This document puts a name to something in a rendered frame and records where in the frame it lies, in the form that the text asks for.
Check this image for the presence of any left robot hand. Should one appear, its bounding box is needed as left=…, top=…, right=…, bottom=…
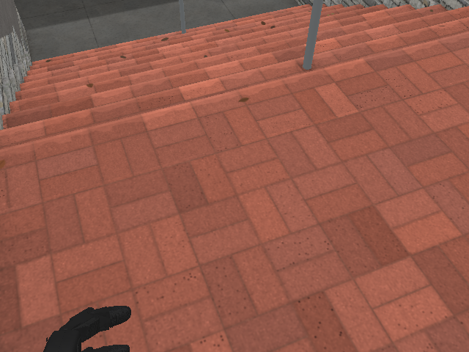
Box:
left=43, top=306, right=131, bottom=352

